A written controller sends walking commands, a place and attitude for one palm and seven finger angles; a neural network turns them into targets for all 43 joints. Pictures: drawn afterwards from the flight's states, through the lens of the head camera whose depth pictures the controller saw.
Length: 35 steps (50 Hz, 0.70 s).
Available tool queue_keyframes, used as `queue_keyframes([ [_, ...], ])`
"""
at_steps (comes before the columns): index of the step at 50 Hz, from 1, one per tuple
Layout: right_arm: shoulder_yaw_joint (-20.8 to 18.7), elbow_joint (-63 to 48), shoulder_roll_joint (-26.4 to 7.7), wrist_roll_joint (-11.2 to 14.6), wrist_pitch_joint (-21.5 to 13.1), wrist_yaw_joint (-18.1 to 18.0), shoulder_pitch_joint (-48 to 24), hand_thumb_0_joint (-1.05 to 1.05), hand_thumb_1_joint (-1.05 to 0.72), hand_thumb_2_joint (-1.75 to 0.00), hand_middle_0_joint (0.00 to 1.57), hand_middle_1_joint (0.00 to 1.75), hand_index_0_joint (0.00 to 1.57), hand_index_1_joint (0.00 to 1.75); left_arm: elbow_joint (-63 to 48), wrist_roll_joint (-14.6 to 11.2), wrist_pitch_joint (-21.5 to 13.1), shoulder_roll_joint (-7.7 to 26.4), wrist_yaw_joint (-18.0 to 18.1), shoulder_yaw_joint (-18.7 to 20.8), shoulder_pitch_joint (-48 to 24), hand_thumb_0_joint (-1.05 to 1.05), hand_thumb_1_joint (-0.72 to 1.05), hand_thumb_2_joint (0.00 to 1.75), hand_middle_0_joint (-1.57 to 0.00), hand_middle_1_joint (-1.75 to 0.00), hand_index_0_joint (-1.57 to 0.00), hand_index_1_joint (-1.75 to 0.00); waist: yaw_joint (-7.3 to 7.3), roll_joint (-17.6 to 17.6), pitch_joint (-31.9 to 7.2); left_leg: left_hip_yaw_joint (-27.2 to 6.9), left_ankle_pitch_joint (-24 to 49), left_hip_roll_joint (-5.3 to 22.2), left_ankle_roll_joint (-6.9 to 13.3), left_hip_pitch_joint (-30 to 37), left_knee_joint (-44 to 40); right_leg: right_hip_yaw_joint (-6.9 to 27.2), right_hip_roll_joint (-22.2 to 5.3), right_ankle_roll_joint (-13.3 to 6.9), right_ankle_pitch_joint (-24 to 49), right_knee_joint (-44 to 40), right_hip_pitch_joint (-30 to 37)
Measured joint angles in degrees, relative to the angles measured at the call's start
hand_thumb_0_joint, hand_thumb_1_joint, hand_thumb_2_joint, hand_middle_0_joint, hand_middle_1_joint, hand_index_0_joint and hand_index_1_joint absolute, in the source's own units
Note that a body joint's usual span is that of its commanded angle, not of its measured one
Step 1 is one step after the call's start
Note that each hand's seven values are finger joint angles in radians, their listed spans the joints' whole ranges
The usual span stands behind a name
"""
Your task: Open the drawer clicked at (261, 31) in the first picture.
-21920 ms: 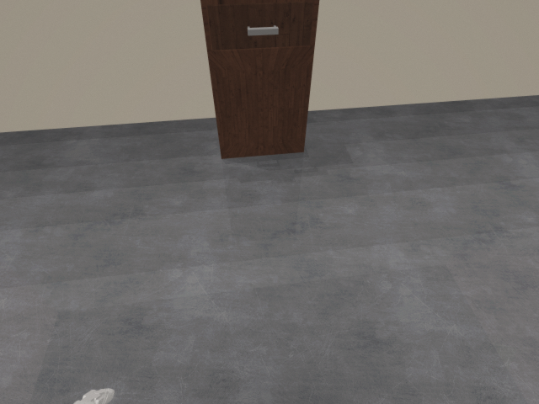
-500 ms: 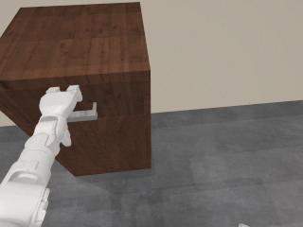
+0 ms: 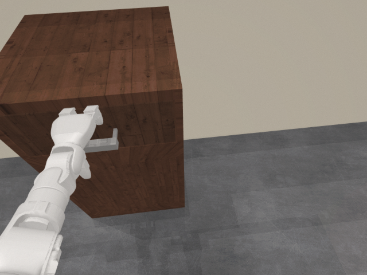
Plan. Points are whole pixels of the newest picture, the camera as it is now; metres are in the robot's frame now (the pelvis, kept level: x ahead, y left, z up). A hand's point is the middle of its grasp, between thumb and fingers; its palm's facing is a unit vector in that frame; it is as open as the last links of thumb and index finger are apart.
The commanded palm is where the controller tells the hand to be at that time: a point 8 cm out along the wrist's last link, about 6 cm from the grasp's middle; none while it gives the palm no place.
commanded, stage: lower the fingers behind the handle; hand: left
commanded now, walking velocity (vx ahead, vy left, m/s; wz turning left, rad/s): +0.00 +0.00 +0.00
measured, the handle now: (93, 139) +0.46 +0.26 -0.02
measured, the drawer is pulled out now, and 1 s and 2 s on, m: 0.00 0.00 0.00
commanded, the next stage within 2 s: close the thumb around the handle in 1.44 s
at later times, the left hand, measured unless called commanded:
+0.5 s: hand (83, 150) +0.41 +0.27 -0.01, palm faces +0.04 -0.04 -1.00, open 13.7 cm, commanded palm +0.39 +0.26 +0.05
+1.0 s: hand (89, 159) +0.41 +0.27 -0.04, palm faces +0.03 -0.02 -1.00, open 13.8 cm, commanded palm +0.39 +0.25 +0.02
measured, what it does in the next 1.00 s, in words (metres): stands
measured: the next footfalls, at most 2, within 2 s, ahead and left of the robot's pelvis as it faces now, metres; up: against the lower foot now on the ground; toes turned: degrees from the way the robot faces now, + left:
none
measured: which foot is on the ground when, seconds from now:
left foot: down 0.00-1.00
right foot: down 0.00-1.00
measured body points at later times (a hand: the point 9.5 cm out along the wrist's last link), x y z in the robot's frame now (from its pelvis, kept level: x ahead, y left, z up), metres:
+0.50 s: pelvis -0.01 +0.01 -0.02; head +0.07 +0.02 +0.43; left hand +0.40 +0.27 +0.05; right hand +0.07 -0.25 -0.15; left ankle -0.04 +0.07 -0.71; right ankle -0.01 -0.09 -0.71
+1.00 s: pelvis -0.02 +0.01 -0.04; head +0.08 +0.01 +0.40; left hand +0.40 +0.27 +0.01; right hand +0.04 -0.27 -0.16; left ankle -0.04 +0.07 -0.71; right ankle -0.01 -0.09 -0.71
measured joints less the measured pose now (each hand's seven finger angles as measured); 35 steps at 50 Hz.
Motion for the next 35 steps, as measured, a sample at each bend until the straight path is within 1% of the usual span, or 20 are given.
queue_keyframes([
  [3, 0.03, -0.52, -0.07, -0.03, 0.03, -0.1, -0.16, 0.01, -0.91, -0.9, 0.21, 0.3, 0.2, 0.3, 0.43, 0.04, -0.33, 0.39, -0.37, 0.85, 0.13, 0.0, -0.48, 0.3, -0.35, -1.21, -0.34, -1.21, 0.06, -0.34, -0.19, 0.24, 0.05, 0.08, 0.02, -0.23, 0.03, 0.21, 0.08, 0.04, 0.13, 0.05, -0.28],
  [7, -0.29, -1.04, -0.57, -0.05, -0.24, -0.14, 0.01, 0.01, -0.91, -0.9, 0.21, 0.3, 0.2, 0.3, 1.59, 0.58, -0.36, 1.32, -0.41, 1.03, 0.21, 0.0, -0.48, 0.3, -0.33, -1.2, -0.33, -1.2, 0.11, -0.71, -0.14, 0.17, -0.12, 0.04, 0.07, -1.34, 0.85, 0.03, 0.07, 0.12, 0.01, 0.64, -1.26],
  [11, -1.15, -1.02, -1.21, -0.32, -0.75, -0.1, 0.62, 0.01, -0.91, -0.9, 0.21, 0.3, 0.2, 0.3, 1.03, 0.76, -1.64, 1.72, -0.18, 0.79, 0.97, 0.0, -0.48, 0.3, -0.32, -1.2, -0.33, -1.2, 0.31, -0.78, -0.06, -0.24, -0.54, -0.13, 0.17, -3.09, 2.34, -0.56, -0.04, 0.27, -0.35, 1.57, -2.65],
  [16, -1.94, 0.12, -1.58, -0.87, -1.28, 0.11, 1.06, 0.01, -0.91, -0.9, 0.21, 0.3, 0.2, 0.3, 0.05, 0.97, -3.87, 1.3, 1.57, 0.38, 1.0, 0.0, -0.48, 0.3, -0.32, -1.2, -0.32, -1.2, 0.24, -0.86, -0.31, -0.74, -1.46, -0.5, 0.32, -5.75, 4.92, -1.37, -0.26, 0.51, -1.32, 3.58, -4.92],
  [19, -2.22, 0.88, -1.52, -1.3, -1.37, 0.57, 1.08, 0.01, -0.91, -0.9, 0.2, 0.3, 0.2, 0.3, -0.24, 1.33, -4.2, 0.62, 3.55, 0.38, 0.59, 0.0, -0.48, 0.3, -0.32, -1.2, -0.32, -1.2, 0.0, -0.66, -0.82, -0.8, -2.13, -0.62, 0.41, -7.37, 6.55, -1.64, -0.28, 0.67, -1.95, 4.91, -6.38],
  [23, -2.12, 1.52, -1.24, -1.65, -1.0, 1.45, 1.08, 0.01, -0.91, -0.9, 0.2, 0.3, 0.2, 0.3, 0.5, 1.59, -2.66, -0.65, 6.22, 0.65, 0.02, 0.0, -0.48, 0.3, -0.34, -1.23, -0.33, -1.2, -0.08, -0.16, -1.49, -0.52, -2.8, -0.66, 0.59, -8.86, 8.06, -1.55, -0.23, 0.89, -2.54, 6.27, -7.84],
  [27, -1.49, 1.84, -0.74, -1.47, -0.3, 2.07, 1.24, 0.01, -0.91, -0.9, 0.2, 0.3, 0.2, 0.3, 2.3, 1.4, -0.09, -2.01, 7.75, -0.41, -1.25, 0.0, -0.48, 0.3, -0.35, -1.23, -0.34, -1.23, 0.15, 0.3, -1.78, -0.35, -2.88, -0.75, 0.79, -9.17, 8.45, -1.47, -0.31, 1.07, -2.64, 6.69, -8.15],
  [32, -0.49, 1.52, 0.15, -1.01, 0.39, 2.12, 1.38, 0.01, -0.91, -0.9, 0.21, 0.3, 0.2, 0.3, 5.08, 1.63, 3.04, -2.72, 7.08, -1.8, -3.67, 0.0, -0.48, 0.3, -0.34, -1.22, -0.33, -1.27, 0.01, 0.19, -1.77, -0.27, -2.26, -0.77, 0.78, -8.87, 7.88, -1.39, -0.39, 1.07, -2.08, 6.27, -7.91],
  [35, -0.08, 1.01, 0.41, -0.82, 0.5, 1.92, 1.42, 0.01, -0.91, -0.9, 0.21, 0.3, 0.2, 0.3, 7.55, 1.68, 4.4, -2.43, 5.19, -2.56, -4.63, 0.0, -0.48, 0.3, -0.33, -1.21, -0.33, -1.26, -0.54, 0.09, -1.71, -0.13, -1.93, -0.62, 0.73, -8.67, 7.51, -1.24, -0.29, 1.02, -1.65, 5.93, -7.77],
])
